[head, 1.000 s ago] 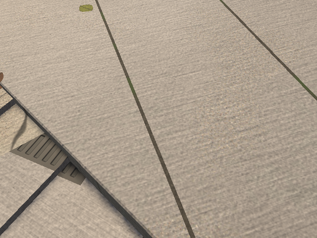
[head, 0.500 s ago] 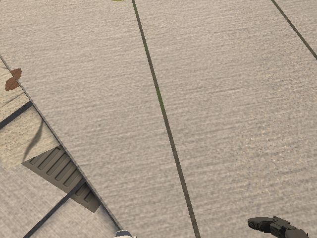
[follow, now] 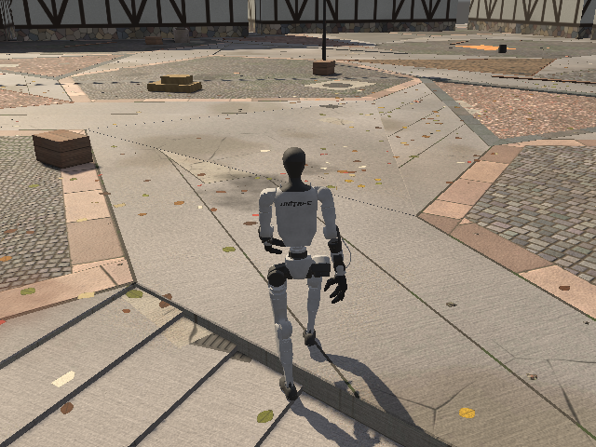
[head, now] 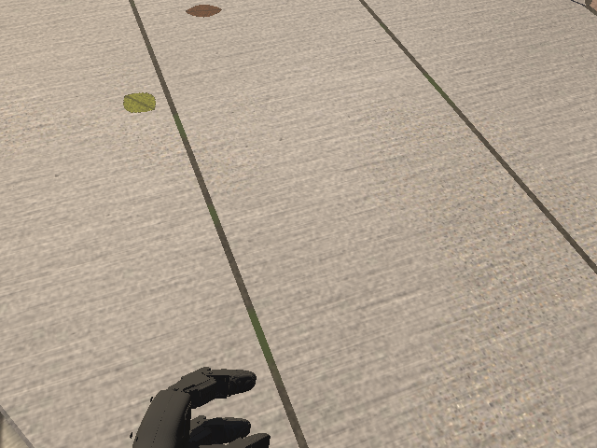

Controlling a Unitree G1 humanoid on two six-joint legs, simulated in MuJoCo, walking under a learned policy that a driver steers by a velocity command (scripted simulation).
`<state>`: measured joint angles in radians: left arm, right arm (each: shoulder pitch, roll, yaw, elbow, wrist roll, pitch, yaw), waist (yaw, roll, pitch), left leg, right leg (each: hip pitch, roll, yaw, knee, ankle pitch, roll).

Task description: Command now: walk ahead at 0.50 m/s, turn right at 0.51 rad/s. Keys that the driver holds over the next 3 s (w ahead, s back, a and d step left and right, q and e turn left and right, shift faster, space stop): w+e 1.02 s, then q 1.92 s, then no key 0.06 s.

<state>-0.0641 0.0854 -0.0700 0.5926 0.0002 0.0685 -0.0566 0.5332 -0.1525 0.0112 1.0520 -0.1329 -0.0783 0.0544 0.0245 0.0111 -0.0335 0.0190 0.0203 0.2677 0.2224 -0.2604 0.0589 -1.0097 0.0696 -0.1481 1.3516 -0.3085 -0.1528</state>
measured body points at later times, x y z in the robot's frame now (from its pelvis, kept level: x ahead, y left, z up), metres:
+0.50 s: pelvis +0.32 +0.03 +0.08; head +0.32 +0.04 +0.53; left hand +0.44 +0.27 -0.05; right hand +0.48 -0.22 +0.02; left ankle +0.40 +0.14 -0.64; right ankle +0.16 -0.06 -0.56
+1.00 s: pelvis +0.56 -0.09 +0.07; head +0.59 -0.11 +0.52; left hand +0.87 -0.02 -0.02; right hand +0.39 -0.30 -0.06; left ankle +0.45 +0.14 -0.55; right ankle +0.60 -0.21 -0.64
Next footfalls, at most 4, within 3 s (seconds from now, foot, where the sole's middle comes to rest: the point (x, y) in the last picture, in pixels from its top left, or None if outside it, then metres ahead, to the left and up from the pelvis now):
0.06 right None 0.17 -0.06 -0.68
0.42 left None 0.43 0.13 -0.68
0.94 right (416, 368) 0.63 -0.23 -0.68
1.42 left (377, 269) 0.90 -0.16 -0.68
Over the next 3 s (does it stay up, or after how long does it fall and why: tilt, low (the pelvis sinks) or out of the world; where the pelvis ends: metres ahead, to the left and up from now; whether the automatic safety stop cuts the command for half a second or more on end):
stays up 0.72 -0.18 0.10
